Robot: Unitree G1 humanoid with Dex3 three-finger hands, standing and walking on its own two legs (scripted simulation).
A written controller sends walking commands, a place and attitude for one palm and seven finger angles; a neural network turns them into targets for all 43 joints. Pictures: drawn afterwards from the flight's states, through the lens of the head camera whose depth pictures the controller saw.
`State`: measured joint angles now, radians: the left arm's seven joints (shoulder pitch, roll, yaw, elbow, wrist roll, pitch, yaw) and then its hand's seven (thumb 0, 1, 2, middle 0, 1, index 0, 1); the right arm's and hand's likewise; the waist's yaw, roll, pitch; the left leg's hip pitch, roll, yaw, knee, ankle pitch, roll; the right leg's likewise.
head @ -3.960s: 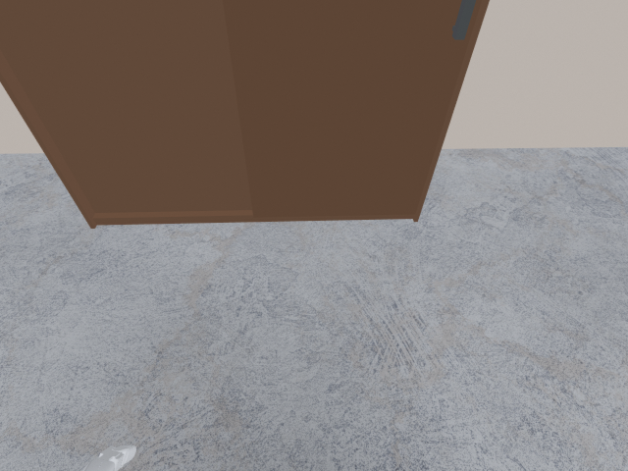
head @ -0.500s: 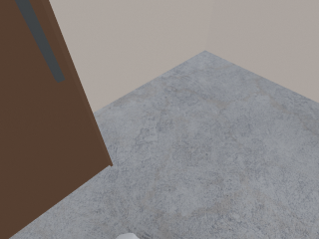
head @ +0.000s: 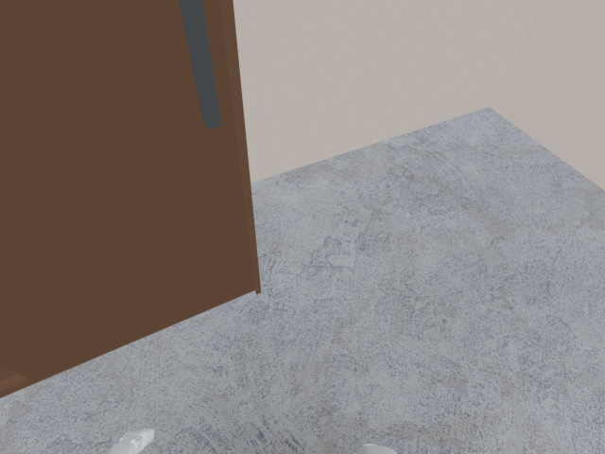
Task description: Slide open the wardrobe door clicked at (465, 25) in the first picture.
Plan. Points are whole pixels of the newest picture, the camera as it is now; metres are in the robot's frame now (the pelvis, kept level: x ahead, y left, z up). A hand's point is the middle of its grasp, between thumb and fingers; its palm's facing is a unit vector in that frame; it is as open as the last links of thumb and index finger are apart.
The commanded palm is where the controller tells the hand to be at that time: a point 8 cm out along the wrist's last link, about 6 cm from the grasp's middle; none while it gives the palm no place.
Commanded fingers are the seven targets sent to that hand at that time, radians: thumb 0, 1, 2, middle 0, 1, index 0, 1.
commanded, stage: turn to face it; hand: right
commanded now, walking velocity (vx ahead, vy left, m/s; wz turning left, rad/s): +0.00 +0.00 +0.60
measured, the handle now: (194, 40) +0.68 +0.20 +0.19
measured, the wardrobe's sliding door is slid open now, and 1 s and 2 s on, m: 0.00 0.00 0.00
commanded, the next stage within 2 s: take the last steps up to it in 0.62 s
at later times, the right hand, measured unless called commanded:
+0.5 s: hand out of the picture +0.13 -0.22 -0.16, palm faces -0.27 +0.94 -0.23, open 7.4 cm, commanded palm none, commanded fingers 0.00 -0.90 -0.90 0.20 0.30 0.20 0.30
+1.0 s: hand out of the picture +0.10 -0.17 -0.17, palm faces -0.33 +0.93 -0.18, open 7.3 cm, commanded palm none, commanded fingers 0.00 -0.90 -0.90 0.20 0.30 0.20 0.30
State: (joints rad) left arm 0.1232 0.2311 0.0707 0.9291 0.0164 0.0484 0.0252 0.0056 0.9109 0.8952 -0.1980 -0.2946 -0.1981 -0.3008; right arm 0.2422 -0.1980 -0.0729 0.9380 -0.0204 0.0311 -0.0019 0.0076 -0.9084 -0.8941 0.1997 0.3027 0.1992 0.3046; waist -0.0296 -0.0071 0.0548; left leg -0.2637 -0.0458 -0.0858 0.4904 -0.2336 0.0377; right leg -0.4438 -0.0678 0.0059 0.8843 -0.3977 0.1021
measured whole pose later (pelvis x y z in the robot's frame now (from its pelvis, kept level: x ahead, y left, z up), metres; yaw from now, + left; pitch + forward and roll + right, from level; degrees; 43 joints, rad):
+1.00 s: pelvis -0.01 -0.02 +0.00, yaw +24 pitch -1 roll +1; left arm 0.29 0.18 0.05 1.01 0.03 0.01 0.00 0.01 0.91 0.90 -0.20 -0.29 -0.20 -0.30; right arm 0.28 -0.18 -0.06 1.01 -0.02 0.00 0.00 0.01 -0.91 -0.89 0.20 0.30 0.20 0.30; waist -0.01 0.00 -0.02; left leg -0.18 -0.02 0.03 0.46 -0.26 0.03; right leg -0.27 -0.06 -0.09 0.62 -0.36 0.04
